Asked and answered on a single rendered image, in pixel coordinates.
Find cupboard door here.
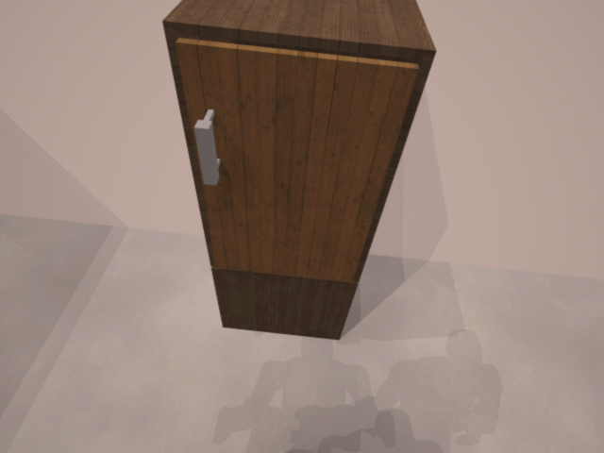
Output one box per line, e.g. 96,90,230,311
176,38,419,282

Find handle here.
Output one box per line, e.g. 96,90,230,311
194,109,221,185

